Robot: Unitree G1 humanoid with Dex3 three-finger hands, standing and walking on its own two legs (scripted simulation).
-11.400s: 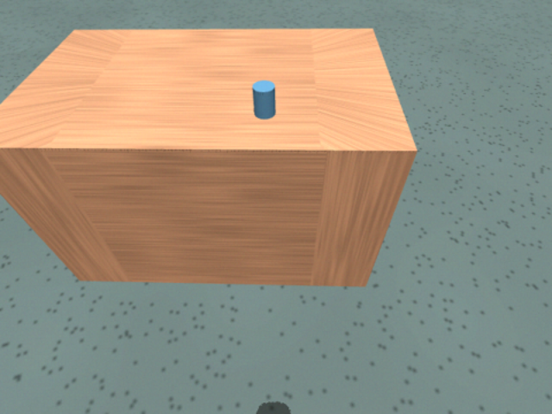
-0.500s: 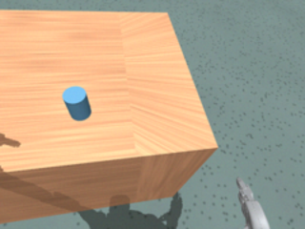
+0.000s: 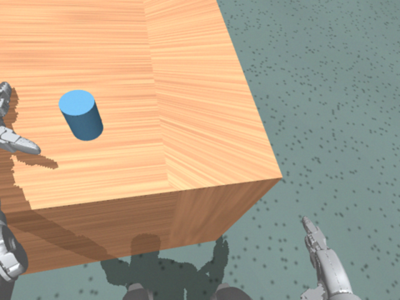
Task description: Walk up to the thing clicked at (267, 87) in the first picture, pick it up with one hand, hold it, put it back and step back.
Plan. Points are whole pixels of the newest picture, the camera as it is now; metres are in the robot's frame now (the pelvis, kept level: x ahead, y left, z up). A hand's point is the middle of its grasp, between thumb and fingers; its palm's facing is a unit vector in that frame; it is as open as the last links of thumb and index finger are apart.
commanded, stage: close in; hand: left
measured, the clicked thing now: (82, 116) +0.50 +0.18 +0.03
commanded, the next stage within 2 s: rest palm in 0.44 s
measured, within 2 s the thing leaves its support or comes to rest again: leaves its support in 1.88 s
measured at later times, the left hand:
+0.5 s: hand (65, 101) +0.51 +0.21 +0.05, palm faces +0.12 -0.99 +0.02, open 17.4 cm
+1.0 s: hand (84, 104) +0.51 +0.18 +0.05, palm faces +0.11 -0.99 +0.00, open 16.1 cm
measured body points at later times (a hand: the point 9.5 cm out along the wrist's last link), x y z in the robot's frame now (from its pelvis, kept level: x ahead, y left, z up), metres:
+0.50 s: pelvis +0.00 +0.00 -0.01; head +0.13 +0.03 +0.42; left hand +0.50 +0.26 +0.06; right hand +0.15 -0.26 -0.04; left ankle +0.03 +0.12 -0.67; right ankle -0.03 -0.15 -0.67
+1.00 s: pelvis -0.01 -0.01 -0.02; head +0.12 +0.03 +0.41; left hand +0.50 +0.23 +0.05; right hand +0.14 -0.27 -0.03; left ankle +0.03 +0.12 -0.67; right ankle -0.03 -0.15 -0.67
